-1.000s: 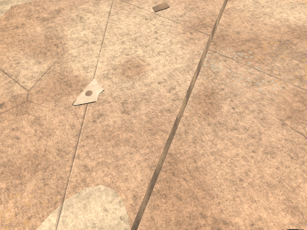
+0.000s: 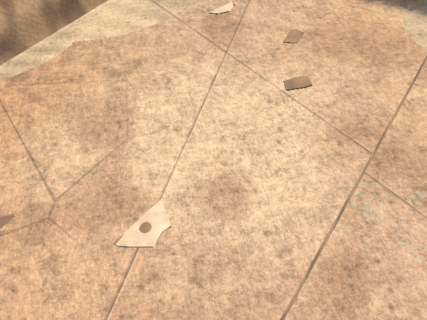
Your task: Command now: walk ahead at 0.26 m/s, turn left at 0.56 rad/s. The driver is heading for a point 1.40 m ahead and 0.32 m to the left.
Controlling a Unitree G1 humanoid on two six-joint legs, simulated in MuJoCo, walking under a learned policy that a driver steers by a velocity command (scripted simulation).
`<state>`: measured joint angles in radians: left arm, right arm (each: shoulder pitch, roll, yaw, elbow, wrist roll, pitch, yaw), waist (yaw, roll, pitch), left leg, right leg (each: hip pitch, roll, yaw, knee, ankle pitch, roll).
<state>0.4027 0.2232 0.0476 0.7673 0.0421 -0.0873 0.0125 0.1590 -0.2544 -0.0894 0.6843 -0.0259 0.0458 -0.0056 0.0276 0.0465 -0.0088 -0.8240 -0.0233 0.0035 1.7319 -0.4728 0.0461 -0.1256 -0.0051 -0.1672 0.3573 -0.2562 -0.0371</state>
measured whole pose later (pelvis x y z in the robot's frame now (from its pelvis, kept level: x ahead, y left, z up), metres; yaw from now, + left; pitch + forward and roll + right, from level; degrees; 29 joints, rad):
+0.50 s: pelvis +0.17 +0.08 +0.07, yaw +18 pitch +3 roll -1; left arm 0.12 0.23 0.03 0.61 0.01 -0.01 0.05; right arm 0.18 -0.23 -0.06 0.66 0.01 -0.01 -0.02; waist -0.02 -0.01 0.08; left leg -0.55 -0.15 -0.01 0.73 -0.21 0.14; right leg -0.70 -0.01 0.09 1.37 -0.32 0.03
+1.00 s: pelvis +0.29 +0.09 +0.10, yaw +28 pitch +1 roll +0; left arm 0.16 0.22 0.02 0.66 0.01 -0.04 0.02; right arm 0.19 -0.22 0.00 0.62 -0.01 0.05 -0.03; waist -0.02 0.02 -0.01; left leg -0.25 -0.20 -0.20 0.51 -0.26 0.11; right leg -0.33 -0.01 0.04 0.48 -0.13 0.02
